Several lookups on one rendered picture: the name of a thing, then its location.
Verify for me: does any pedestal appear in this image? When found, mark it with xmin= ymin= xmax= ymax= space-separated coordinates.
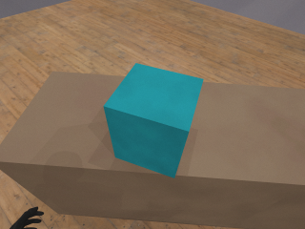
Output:
xmin=0 ymin=71 xmax=305 ymax=229

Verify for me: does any carton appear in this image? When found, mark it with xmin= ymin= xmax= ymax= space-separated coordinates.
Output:
xmin=103 ymin=63 xmax=204 ymax=178

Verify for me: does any robot left hand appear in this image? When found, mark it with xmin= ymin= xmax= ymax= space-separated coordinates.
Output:
xmin=10 ymin=206 xmax=44 ymax=229

